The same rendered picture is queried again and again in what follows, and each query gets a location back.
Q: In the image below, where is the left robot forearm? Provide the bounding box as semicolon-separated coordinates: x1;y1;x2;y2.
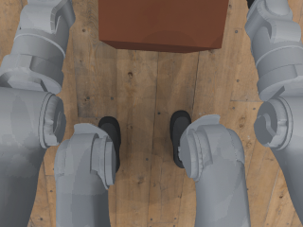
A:
0;0;76;95

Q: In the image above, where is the right robot forearm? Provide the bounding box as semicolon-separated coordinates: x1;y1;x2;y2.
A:
244;0;303;101

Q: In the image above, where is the robot right thigh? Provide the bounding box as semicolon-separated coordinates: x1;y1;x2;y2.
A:
182;124;251;227

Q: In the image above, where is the carton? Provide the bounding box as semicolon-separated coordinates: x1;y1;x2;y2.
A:
98;0;229;54

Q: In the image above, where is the robot thigh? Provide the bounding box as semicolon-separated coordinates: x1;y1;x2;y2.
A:
182;124;251;227
55;132;116;227

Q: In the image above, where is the robot left thigh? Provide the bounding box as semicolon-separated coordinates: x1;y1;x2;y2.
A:
55;132;116;227

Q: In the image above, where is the left robot upper arm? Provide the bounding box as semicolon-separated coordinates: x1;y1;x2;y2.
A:
0;86;66;227

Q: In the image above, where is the right robot upper arm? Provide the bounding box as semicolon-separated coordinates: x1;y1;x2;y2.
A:
254;96;303;226

